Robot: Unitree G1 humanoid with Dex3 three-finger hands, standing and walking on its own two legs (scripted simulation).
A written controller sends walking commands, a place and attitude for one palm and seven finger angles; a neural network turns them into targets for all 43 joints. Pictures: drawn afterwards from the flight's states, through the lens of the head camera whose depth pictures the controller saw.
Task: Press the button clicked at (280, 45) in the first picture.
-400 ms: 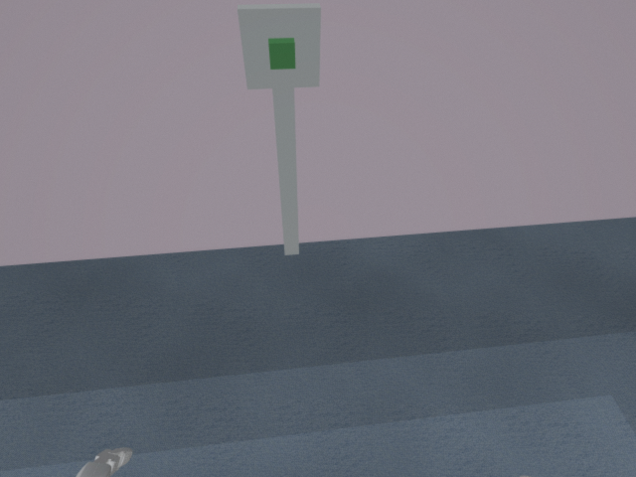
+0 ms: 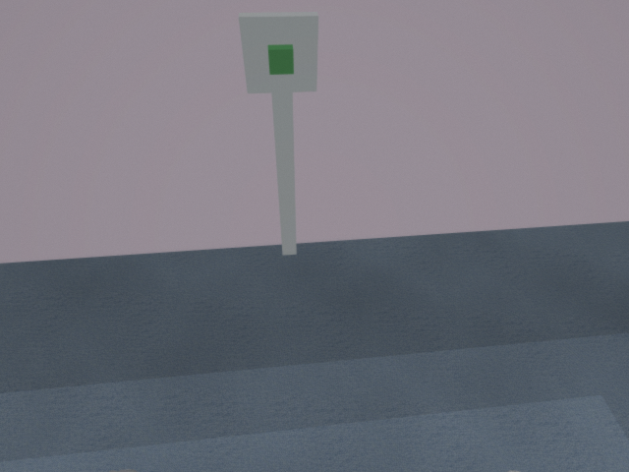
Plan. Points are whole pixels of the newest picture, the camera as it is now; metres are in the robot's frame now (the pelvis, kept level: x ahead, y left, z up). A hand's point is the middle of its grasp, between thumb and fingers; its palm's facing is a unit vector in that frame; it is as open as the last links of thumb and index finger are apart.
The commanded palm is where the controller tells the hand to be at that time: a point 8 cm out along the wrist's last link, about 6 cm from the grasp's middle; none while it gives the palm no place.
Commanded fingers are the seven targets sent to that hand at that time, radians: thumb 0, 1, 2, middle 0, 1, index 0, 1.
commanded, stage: stand and wait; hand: left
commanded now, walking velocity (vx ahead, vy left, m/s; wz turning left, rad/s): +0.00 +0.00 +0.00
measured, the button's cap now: (280, 59) +1.03 +0.16 +0.06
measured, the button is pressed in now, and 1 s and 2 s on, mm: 0 0 0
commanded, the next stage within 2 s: look at it before walking up in 0.52 s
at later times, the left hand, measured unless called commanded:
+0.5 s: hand out of the picture +0.06 +0.23 -0.15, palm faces -0.04 -0.94 -0.34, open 7.4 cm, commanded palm none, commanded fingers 0.00 0.90 0.90 -0.20 -0.30 -0.20 -0.30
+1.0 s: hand out of the picture +0.06 +0.23 -0.15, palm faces -0.04 -0.94 -0.34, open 7.4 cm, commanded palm none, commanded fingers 0.00 0.90 0.90 -0.20 -0.30 -0.20 -0.30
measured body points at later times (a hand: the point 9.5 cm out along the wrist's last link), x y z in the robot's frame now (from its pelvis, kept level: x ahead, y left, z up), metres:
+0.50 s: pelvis -0.02 -0.01 +0.00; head -0.02 -0.01 +0.45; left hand +0.06 +0.28 -0.13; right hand +0.05 -0.31 -0.13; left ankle -0.02 +0.11 -0.74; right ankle -0.02 -0.14 -0.74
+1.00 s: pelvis -0.01 -0.01 +0.01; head -0.01 -0.02 +0.46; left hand +0.07 +0.28 -0.12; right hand +0.06 -0.31 -0.13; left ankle -0.02 +0.11 -0.74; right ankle -0.02 -0.14 -0.74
